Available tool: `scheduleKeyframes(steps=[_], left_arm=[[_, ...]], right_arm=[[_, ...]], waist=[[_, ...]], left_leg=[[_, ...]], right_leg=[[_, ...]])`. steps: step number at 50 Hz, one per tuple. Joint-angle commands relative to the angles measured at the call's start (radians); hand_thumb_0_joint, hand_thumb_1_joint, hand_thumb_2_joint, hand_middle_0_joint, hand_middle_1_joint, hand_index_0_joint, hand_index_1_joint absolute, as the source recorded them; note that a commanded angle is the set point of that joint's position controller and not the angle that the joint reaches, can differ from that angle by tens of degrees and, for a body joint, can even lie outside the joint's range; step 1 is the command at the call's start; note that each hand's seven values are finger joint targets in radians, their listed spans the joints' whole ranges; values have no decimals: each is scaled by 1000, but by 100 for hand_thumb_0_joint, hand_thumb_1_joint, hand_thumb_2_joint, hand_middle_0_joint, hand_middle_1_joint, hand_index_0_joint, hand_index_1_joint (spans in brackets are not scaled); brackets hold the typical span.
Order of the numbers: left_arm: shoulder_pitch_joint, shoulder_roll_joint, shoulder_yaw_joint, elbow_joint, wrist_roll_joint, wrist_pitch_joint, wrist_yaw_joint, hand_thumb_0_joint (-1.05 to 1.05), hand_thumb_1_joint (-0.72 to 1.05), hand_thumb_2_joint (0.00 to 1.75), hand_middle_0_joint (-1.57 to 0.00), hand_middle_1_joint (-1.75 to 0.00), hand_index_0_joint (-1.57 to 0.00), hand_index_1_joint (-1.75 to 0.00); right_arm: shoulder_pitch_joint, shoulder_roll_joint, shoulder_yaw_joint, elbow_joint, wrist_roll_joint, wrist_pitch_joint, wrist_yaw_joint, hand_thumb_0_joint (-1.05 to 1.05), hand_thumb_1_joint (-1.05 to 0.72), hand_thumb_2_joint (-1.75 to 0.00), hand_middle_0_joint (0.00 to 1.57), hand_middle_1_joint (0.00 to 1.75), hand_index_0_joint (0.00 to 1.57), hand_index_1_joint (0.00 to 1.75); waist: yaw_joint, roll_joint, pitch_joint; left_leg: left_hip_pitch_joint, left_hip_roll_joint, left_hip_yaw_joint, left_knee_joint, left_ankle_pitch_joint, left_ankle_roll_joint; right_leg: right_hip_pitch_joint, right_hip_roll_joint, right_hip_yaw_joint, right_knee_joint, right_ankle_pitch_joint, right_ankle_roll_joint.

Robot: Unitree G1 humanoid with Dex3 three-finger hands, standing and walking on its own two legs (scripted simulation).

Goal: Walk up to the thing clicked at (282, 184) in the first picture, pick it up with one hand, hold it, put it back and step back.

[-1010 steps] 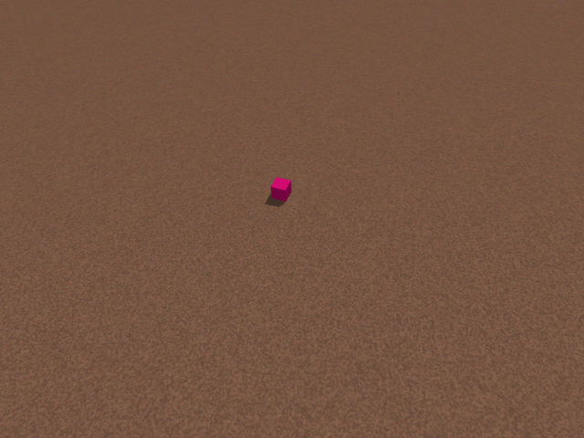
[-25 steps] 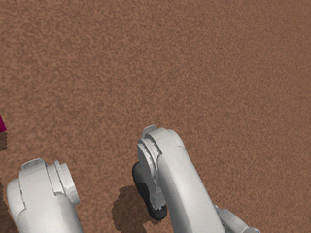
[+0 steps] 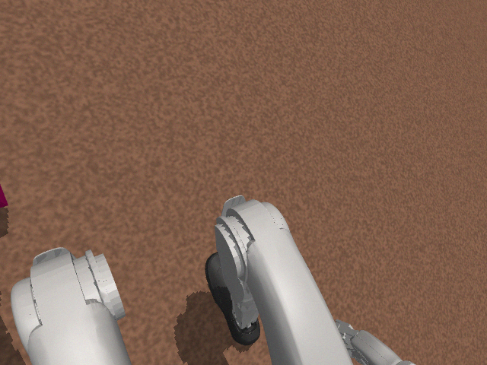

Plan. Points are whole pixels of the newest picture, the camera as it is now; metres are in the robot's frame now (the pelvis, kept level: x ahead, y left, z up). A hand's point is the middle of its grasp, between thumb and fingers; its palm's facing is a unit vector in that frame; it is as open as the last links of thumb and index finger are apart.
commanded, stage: close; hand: left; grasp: from above
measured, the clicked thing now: out of the picture +0.43 +0.32 -0.27
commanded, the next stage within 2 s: settle in 0.62 s
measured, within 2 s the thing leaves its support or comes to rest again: leaves its support in 1.02 s
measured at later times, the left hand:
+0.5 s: hand out of the picture +0.42 +0.33 -0.24, palm faces -0.43 -0.18 -0.89, open 11.1 cm
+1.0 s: hand out of the picture +0.42 +0.33 -0.23, palm faces -0.41 -0.18 -0.90, open 11.0 cm
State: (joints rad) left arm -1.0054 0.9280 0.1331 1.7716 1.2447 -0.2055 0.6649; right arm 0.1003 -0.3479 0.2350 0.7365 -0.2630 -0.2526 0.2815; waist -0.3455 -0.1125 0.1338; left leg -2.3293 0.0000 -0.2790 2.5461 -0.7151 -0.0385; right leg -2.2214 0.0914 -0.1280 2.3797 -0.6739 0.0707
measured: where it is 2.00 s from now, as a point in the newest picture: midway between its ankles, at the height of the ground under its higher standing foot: (180, 344)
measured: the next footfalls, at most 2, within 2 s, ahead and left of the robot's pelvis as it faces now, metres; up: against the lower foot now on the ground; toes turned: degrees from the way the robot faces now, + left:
none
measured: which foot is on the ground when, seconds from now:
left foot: down 0.00-1.00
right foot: down 0.00-1.00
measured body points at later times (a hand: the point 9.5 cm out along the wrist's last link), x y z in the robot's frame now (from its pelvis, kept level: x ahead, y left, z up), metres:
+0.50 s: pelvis +0.00 +0.00 +0.00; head +0.26 +0.12 +0.35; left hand +0.44 +0.33 -0.19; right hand +0.06 -0.25 -0.06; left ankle +0.06 +0.13 -0.27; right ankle +0.11 -0.13 -0.27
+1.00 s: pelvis +0.00 +0.00 +0.00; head +0.26 +0.13 +0.35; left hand +0.44 +0.34 -0.18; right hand +0.06 -0.26 -0.06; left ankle +0.06 +0.13 -0.27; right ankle +0.11 -0.13 -0.27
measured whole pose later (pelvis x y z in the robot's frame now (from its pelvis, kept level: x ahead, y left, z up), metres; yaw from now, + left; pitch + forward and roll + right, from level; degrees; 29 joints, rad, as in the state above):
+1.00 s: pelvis +0.00 +0.00 +0.00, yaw +0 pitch +28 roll -14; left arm -0.96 0.91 0.15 1.67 1.23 -0.19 0.63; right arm 0.12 -0.33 0.23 0.72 -0.26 -0.24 0.27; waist -0.33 -0.10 0.12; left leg -2.33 0.00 -0.28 2.54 -0.72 -0.04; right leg -2.22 0.08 -0.13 2.37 -0.68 0.07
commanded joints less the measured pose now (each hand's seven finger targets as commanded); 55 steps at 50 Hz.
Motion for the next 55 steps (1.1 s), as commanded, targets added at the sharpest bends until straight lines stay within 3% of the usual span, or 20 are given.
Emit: scheduleKeyframes(steps=[1, 2, 3, 5, 10, 12, 14, 15, 17, 22, 27, 28, 33, 35, 38, 41, 47, 50, 52, 55], left_arm=[[-218, 189, -14, -65, -3, 7, 31, 0, 19, 80, -55, -92, -60, -87], [-219, 198, -5, -63, -7, 8, 33, 0, 19, 82, -56, -93, -60, -88], [-242, 188, -23, -72, -8, 10, 31, 0, 21, 81, -56, -93, -61, -88], [-199, 209, 5, -55, -10, 13, 32, 0, 21, 81, -57, -92, -62, -87], [-243, 197, -14, -100, -6, 12, 31, 0, 26, 84, -61, -94, -66, -89], [-220, 211, 1, -84, -8, 14, 34, 0, 26, 86, -62, -94, -66, -90], [-233, 201, -5, -73, -11, 12, 28, 0, 29, 86, -63, -96, -67, -91], [-243, 195, -14, -75, -10, 12, 25, 0, 29, 88, -63, -96, -67, -92], [-209, 213, 10, -68, -15, 13, 29, 0, 29, 87, -64, -96, -68, -91], [-228, 204, -10, -70, -13, 6, 19, 0, 33, 91, -67, -97, -71, -94], [-209, 216, 2, -81, -13, 2, 22, 0, 33, 96, -69, -97, -71, -94], [-209, 199, -17, -52, -13, 4, 19, 0, 35, 94, -69, -98, -72, -95], [-193, 227, 8, -47, -20, -6, 25, 0, 37, 99, -72, -98, -74, -96], [-212, 208, -21, -44, -16, -6, 20, 0, 40, 98, -75, -98, -77, -96], [-195, 233, 7, -63, -23, -6, 22, 0, 30, 99, -73, -100, -75, -98], [-204, 230, -3, -88, -20, 1, 19, 0, 28, 99, -71, -100, -73, -98], [-225, 261, 48, -228, -16, 14, 18, 0, 27, 98, -71, -99, -73, -97], [-231, 182, 6, -321, -30, 22, 4, 0, 28, 99, -72, -99, -73, -97], [-184, 185, 27, -370, -43, 38, -6, 0, 28, 99, -71, -99, -72, -97], [-154, 122, 12, -406, -59, 66, -37, 0, 33, 99, -73, -98, -75, -96]], right_arm=[[182, -310, -86, 9, 0, -10, -6, 0, -90, -90, 20, 30, 20, 30], [189, -308, -81, 10, -1, -8, -8, 0, -90, -90, 20, 30, 20, 30], [182, -317, -88, 5, 0, -12, -9, 0, -90, -90, 20, 30, 20, 30], [176, -314, -85, 12, 2, -10, -11, 0, -90, -90, 20, 30, 20, 30], [180, -317, -86, -2, 2, -7, -11, 0, -90, -90, 20, 30, 20, 30], [178, -311, -80, 7, 3, -4, -11, 0, -90, -90, 20, 30, 20, 30], [188, -305, -70, 5, -3, -8, -7, 0, -90, -90, 20, 30, 20, 30], [178, -309, -75, 2, 3, -13, -6, 0, -90, -90, 20, 30, 20, 30], [186, -318, -80, 3, 1, -10, -10, 0, -90, -90, 20, 30, 20, 30], [179, -312, -72, -8, 0, -12, -8, 0, -90, -90, 20, 30, 20, 30], [185, -311, -69, -5, -1, -4, -14, 0, -90, -90, 20, 30, 20, 30], [182, -310, -71, -8, 0, -7, -13, 0, -90, -90, 20, 30, 20, 30], [177, -308, -55, -9, -1, 0, -18, 0, -90, -90, 20, 30, 20, 30], [178, -307, -57, -14, -6, -1, -18, 0, -90, -90, 20, 30, 20, 30], [164, -300, -52, -16, -2, 3, -22, 0, -91, -90, 20, 30, 20, 30], [173, -305, -67, -13, -3, 7, -26, 0, -91, -90, 20, 30, 20, 30], [191, -310, -101, -5, 4, 9, -21, 0, -91, -90, 20, 30, 20, 30], [174, -288, -117, -11, 16, 5, -11, 0, -91, -90, 20, 30, 20, 30], [171, -288, -138, -6, 34, 13, -10, 0, -91, -90, 20, 30, 20, 30], [186, -274, -174, 11, 56, 27, -2, 0, -91, -90, 20, 30, 20, 30]], waist=[[-52, 439, -600], [-52, 433, -599], [-56, 445, -593], [-30, 456, -590], [-41, 482, -631], [-38, 474, -623], [-58, 447, -601], [-55, 440, -577], [-35, 460, -599], [-52, 439, -581], [-38, 444, -626], [-53, 447, -595], [-40, 435, -588], [-58, 432, -565], [-32, 430, -574], [-35, 469, -613], [-7, 540, -689], [4, 586, -750], [43, 613, -805], [68, 638, -835]], left_leg=[[448, 32, 135, -263, 177, 47], [439, 33, 137, -265, 173, 49], [445, 32, 136, -270, 157, 46], [456, 33, 125, -288, 157, 41], [476, 32, 126, -280, 197, 40], [477, 34, 120, -284, 202, 38], [452, 33, 123, -269, 188, 45], [447, 33, 122, -267, 167, 45], [464, 32, 123, -286, 188, 41], [447, 32, 120, -281, 153, 45], [464, 32, 122, -275, 197, 44], [451, 32, 127, -274, 182, 45], [441, 34, 118, -281, 177, 45], [436, 32, 127, -274, 156, 46], [428, 32, 119, -283, 142, 44], [452, 33, 132, -278, 172, 44], [514, 32, 130, -294, 214, 34], [556, 29, 142, -301, 237, 28], [580, 26, 149, -316, 253, 26], [594, 22, 155, -339, 267, 20]], right_leg=[[325, 21, -139, -213, 233, -84], [337, 23, -135, -222, 232, -83], [318, 19, -136, -216, 215, -87], [302, 16, -147, -209, 202, -89], [317, 18, -144, -201, 243, -90], [316, 18, -147, -198, 247, -90], [318, 17, -146, -203, 241, -84], [292, 13, -144, -200, 222, -84], [315, 18, -144, -207, 232, -89], [304, 15, -145, -209, 206, -87], [331, 20, -143, -210, 241, -86], [330, 18, -136, -210, 233, -88], [325, 19, -147, -212, 222, -86], [322, 17, -142, -214, 212, -85], [309, 15, -147, -215, 190, -86], [338, 19, -133, -214, 225, -88], [326, 13, -139, -198, 252, -95], [323, 13, -131, -192, 272, -102], [325, 11, -122, -201, 280, -105], [277, 3, -116, -187, 282, -112]])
